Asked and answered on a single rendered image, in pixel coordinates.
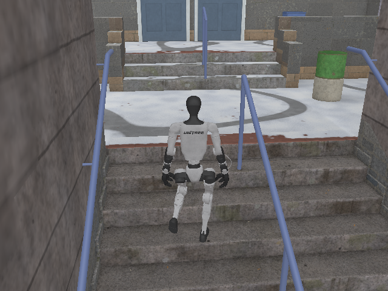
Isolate stairs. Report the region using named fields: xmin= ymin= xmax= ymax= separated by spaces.
xmin=96 ymin=140 xmax=388 ymax=291
xmin=122 ymin=52 xmax=286 ymax=92

